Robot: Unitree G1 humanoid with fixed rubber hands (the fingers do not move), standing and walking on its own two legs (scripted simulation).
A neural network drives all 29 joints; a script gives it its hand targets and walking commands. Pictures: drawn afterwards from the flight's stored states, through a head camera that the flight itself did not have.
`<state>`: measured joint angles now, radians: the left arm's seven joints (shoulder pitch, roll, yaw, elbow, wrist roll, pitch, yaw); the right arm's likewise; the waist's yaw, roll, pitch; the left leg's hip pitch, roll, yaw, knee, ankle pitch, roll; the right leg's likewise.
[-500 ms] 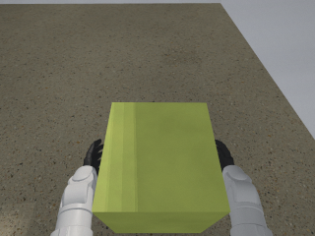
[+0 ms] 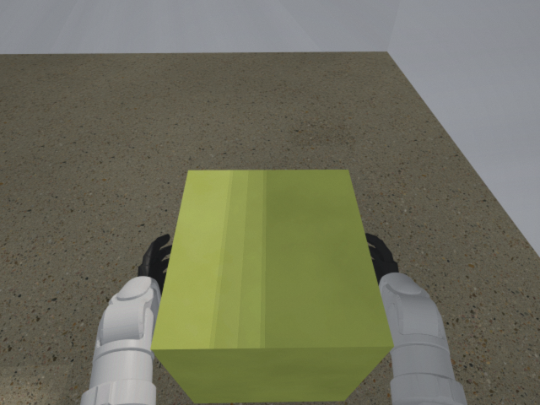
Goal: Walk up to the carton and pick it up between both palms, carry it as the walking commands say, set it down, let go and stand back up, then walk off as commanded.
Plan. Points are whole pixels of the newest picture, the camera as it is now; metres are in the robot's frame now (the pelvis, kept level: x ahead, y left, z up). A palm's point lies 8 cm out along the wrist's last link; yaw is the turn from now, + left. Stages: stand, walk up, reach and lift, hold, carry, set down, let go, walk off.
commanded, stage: reach and lift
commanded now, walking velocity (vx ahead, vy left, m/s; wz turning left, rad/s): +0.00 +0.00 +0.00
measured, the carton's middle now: (269, 289) +0.32 -0.01 -0.02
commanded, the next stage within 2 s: hold in 1.30 s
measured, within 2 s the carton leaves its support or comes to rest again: neither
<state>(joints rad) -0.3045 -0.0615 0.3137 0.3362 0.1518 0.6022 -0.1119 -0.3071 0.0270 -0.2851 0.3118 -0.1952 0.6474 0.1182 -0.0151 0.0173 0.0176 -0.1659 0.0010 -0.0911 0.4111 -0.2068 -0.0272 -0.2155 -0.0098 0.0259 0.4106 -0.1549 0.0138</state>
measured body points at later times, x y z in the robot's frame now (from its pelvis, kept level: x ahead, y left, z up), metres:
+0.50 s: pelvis +0.01 +0.01 +0.01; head -0.01 +0.01 +0.46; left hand +0.30 +0.18 +0.03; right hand +0.29 -0.18 +0.03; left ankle +0.02 +0.14 -0.74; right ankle +0.04 -0.13 -0.74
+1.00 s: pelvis +0.00 +0.00 +0.01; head -0.01 -0.01 +0.46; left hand +0.29 +0.17 +0.03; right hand +0.29 -0.19 +0.03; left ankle +0.02 +0.14 -0.74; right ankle +0.04 -0.13 -0.74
